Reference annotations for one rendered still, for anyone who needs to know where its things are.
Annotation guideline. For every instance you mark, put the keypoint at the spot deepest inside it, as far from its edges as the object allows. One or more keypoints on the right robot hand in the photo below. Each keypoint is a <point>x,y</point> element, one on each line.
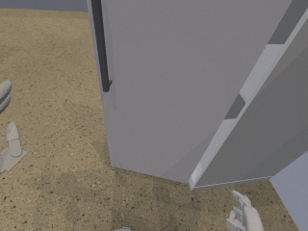
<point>248,218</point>

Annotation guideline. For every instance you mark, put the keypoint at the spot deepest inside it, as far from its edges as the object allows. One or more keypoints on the handle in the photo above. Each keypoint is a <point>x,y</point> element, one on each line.
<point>100,42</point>

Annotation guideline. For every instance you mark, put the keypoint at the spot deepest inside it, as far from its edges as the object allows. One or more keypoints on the fridge door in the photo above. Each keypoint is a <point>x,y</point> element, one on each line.
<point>176,67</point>

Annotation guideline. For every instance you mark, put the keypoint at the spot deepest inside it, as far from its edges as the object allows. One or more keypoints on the left robot hand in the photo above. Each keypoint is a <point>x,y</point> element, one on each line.
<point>9,157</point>

